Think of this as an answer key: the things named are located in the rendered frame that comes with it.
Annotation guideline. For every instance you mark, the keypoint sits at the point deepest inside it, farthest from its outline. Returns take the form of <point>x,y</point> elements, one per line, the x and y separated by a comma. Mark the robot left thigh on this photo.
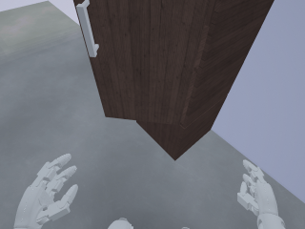
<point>120,224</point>

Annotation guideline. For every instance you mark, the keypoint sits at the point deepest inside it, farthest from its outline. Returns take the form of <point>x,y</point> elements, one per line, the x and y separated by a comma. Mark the cupboard door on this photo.
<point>146,56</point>

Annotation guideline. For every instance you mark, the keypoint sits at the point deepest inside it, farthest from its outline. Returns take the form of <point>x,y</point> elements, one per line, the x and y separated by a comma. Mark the robot right hand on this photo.
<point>262,198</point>

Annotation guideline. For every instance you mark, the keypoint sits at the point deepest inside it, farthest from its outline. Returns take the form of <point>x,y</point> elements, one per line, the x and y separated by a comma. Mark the robot right forearm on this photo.
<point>270,221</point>

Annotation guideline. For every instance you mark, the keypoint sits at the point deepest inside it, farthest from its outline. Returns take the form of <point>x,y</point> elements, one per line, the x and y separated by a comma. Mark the robot left hand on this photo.
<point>30,212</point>

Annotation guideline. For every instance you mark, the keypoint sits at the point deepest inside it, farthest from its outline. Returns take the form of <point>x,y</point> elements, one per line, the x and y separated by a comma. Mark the handle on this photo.
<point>86,28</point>

